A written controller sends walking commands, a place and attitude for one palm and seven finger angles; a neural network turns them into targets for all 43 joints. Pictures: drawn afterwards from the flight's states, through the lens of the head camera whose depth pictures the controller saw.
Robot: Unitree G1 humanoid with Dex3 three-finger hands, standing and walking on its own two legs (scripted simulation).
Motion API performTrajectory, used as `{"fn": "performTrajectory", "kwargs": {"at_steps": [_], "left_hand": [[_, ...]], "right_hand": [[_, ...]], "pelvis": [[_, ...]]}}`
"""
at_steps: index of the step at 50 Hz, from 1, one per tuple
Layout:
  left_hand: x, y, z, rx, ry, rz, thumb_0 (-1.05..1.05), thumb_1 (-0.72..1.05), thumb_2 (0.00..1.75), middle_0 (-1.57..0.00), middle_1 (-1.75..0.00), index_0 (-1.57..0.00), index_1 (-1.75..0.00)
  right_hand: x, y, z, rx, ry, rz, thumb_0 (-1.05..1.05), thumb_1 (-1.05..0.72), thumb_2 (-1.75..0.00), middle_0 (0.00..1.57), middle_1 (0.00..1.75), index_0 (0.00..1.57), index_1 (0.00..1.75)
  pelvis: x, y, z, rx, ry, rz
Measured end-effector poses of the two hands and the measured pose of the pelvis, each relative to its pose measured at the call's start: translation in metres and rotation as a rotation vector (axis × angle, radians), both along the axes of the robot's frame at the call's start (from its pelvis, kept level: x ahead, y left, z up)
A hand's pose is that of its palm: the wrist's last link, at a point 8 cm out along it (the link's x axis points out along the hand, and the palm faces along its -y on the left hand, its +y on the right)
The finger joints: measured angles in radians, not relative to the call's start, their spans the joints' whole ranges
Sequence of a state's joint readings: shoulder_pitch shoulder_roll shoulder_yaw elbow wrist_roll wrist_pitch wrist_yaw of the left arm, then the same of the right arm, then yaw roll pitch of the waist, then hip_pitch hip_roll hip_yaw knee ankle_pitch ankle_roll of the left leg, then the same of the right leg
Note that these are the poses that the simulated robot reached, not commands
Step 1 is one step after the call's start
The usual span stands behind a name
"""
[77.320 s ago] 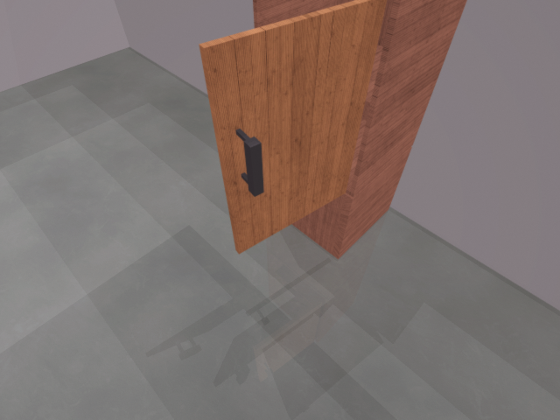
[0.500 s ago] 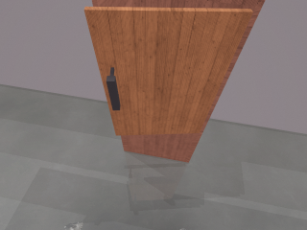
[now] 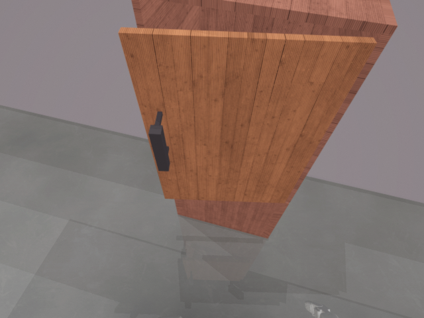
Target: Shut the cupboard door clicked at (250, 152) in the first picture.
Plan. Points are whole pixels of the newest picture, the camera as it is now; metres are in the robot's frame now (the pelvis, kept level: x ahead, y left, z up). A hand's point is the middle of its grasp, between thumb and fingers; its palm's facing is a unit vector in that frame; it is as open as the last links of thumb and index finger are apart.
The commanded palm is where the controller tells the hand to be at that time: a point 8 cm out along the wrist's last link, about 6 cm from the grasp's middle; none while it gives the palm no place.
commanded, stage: come to a stop and stand still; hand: left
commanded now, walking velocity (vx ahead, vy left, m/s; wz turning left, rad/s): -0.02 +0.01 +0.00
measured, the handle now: (161, 142) +0.47 +0.16 +0.01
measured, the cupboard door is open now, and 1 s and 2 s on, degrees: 13 13 13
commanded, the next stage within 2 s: look again from close up in 0.62 s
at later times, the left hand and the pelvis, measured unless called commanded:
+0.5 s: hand out of the picture +0.01 +0.17 -0.18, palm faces +0.04 -0.98 -0.17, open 7.4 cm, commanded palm none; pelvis -0.02 -0.01 +0.00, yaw +0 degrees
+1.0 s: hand out of the picture -0.03 +0.18 -0.17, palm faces +0.00 -0.97 -0.24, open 7.4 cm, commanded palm none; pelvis -0.02 +0.00 +0.00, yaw +0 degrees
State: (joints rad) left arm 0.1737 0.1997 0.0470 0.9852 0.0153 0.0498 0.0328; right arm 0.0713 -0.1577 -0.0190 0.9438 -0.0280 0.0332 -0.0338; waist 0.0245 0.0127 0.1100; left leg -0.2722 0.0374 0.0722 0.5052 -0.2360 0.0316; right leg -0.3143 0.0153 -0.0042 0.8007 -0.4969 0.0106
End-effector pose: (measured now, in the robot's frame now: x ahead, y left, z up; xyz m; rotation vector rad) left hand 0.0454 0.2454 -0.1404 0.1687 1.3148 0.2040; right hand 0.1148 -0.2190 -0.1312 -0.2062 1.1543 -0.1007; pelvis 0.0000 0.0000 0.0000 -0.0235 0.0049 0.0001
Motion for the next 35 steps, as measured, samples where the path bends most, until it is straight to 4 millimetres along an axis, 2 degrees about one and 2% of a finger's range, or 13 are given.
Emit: {"fn": "performTrajectory", "kwargs": {"at_steps": [5, 8, 14, 18, 24, 30, 35], "left_hand": [[-0.005, -0.006, 0.002, 0.061, -0.044, -0.021, 0.00, 0.91, 0.90, -0.19, -0.30, -0.19, -0.30], [-0.014, -0.015, 0.006, 0.059, -0.028, -0.033, 0.00, 0.91, 0.90, -0.19, -0.30, -0.19, -0.30], [-0.027, -0.030, 0.005, 0.010, -0.009, -0.043, 0.00, 0.91, 0.90, -0.20, -0.30, -0.20, -0.30], [-0.032, -0.030, -0.006, -0.032, -0.011, -0.024, 0.00, 0.90, 0.90, -0.20, -0.30, -0.20, -0.30], [-0.040, -0.029, -0.010, -0.069, 0.007, -0.012, 0.00, 0.91, 0.90, -0.20, -0.30, -0.20, -0.30], [-0.054, -0.026, -0.009, -0.073, 0.042, -0.015, 0.00, 0.91, 0.90, -0.20, -0.30, -0.20, -0.30], [-0.069, -0.027, -0.008, -0.075, 0.082, -0.009, 0.00, 0.91, 0.90, -0.19, -0.30, -0.19, -0.30]], "right_hand": [[-0.013, -0.033, -0.013, 0.008, 0.011, -0.029, 0.00, -0.90, -0.90, 0.21, 0.30, 0.21, 0.30], [-0.029, -0.051, -0.016, -0.005, 0.045, -0.053, 0.00, -0.90, -0.90, 0.21, 0.30, 0.21, 0.30], [-0.069, -0.063, -0.007, -0.035, 0.117, -0.077, 0.00, -0.91, -0.90, 0.20, 0.30, 0.20, 0.30], [-0.096, -0.058, -0.005, -0.061, 0.159, -0.073, 0.00, -0.91, -0.90, 0.20, 0.30, 0.20, 0.30], [-0.130, -0.032, 0.002, -0.044, 0.227, -0.068, 0.00, -0.91, -0.90, 0.20, 0.30, 0.20, 0.30], [-0.143, -0.007, -0.001, 0.005, 0.240, -0.084, 0.00, -0.91, -0.90, 0.20, 0.30, 0.20, 0.30], [-0.150, 0.000, -0.004, 0.020, 0.251, -0.097, 0.01, -0.92, -0.90, 0.21, 0.30, 0.20, 0.30]], "pelvis": [[-0.005, -0.021, -0.011, 0.035, -0.001, -0.001], [-0.009, -0.025, -0.009, 0.024, -0.011, 0.009], [-0.014, -0.026, -0.001, 0.037, -0.010, 0.008], [-0.018, -0.019, -0.004, 0.019, -0.010, 0.018], [-0.023, -0.013, 0.002, 0.023, -0.023, 0.009], [-0.025, -0.008, 0.005, 0.023, -0.025, 0.006], [-0.024, -0.005, 0.006, 0.025, -0.024, 0.002]]}}
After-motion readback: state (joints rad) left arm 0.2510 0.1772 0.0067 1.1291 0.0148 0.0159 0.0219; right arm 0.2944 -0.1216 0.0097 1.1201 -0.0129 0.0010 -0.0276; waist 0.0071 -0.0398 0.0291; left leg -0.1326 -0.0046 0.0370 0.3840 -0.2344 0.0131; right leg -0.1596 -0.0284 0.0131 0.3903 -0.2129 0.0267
